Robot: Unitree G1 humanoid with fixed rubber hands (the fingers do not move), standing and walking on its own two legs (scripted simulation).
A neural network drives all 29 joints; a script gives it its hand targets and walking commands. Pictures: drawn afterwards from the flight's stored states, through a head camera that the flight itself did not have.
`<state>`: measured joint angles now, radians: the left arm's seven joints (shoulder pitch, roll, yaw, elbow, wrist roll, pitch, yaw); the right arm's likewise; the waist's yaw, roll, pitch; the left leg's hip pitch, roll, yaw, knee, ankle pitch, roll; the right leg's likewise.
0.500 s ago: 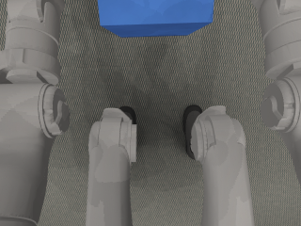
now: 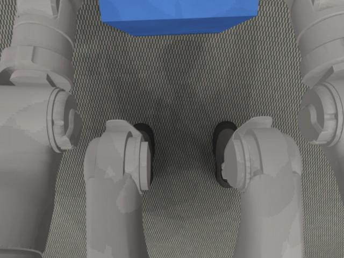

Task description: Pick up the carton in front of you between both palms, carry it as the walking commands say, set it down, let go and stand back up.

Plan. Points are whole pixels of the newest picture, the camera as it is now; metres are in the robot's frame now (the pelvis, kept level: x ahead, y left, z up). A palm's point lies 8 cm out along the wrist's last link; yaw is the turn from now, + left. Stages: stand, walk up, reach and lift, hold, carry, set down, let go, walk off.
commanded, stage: reach and lift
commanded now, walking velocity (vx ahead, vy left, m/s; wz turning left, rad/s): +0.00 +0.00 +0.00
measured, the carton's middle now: out of the picture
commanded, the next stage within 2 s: none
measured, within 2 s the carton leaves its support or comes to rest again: leaves its support in 0.60 s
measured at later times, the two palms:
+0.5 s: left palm out of the picture +0.56 +0.17 -0.17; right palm out of the picture +0.57 -0.14 -0.17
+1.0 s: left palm out of the picture +0.50 +0.16 +0.03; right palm out of the picture +0.51 -0.13 +0.03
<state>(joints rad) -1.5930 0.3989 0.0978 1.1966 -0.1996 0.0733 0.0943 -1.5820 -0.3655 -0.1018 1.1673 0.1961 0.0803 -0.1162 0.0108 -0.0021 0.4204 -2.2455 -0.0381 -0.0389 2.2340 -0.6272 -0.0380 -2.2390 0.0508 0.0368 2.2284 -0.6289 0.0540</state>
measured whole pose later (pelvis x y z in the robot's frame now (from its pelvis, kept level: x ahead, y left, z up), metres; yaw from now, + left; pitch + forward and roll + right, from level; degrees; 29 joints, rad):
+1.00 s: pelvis -0.02 +0.00 +0.09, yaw +1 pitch +42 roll +0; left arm -1.25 0.08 0.52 0.84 0.25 0.37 0.04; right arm -1.23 -0.04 -0.54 0.81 -0.26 0.37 -0.05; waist 0.01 0.00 -0.06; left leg -2.10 -0.11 -0.09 1.85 -0.49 -0.07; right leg -2.10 0.11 0.09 1.85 -0.50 0.08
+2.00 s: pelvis +0.07 +0.00 +0.35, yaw +1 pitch +21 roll +0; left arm -0.47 -0.12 0.36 0.57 0.21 0.36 0.03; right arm -0.46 0.14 -0.36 0.55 -0.21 0.35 -0.03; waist 0.00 0.00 -0.19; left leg -0.92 -0.07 -0.13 0.93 -0.38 -0.03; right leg -0.92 0.08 0.14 0.94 -0.38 0.03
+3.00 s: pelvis +0.09 +0.00 +0.41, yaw +1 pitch -4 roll +0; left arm -0.29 -0.16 0.26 0.34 0.28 0.65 0.00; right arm -0.29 0.16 -0.26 0.33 -0.29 0.64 0.01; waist 0.00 0.00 -0.01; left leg -0.14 -0.04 -0.14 0.42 -0.21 -0.01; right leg -0.13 0.04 0.14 0.42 -0.22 0.02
